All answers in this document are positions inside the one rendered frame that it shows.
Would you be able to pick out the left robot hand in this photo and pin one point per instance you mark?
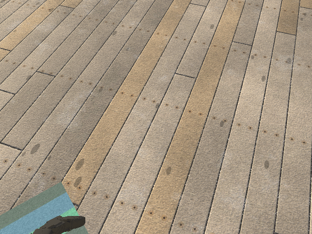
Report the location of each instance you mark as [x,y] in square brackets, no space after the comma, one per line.
[60,224]

